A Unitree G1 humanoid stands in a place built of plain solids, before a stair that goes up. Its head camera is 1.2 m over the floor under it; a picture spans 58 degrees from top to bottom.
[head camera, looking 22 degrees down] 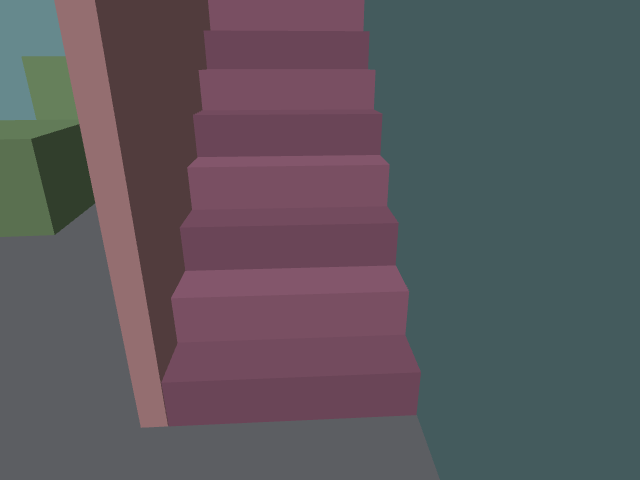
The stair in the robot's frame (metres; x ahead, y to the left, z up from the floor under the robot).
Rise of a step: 0.20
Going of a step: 0.23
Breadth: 0.90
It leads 3 degrees to the left of straight ahead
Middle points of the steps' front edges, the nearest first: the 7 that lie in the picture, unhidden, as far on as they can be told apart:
1.21 0.09 0.20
1.44 0.11 0.39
1.68 0.12 0.59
1.91 0.13 0.79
2.14 0.15 0.98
2.37 0.16 1.18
2.60 0.18 1.37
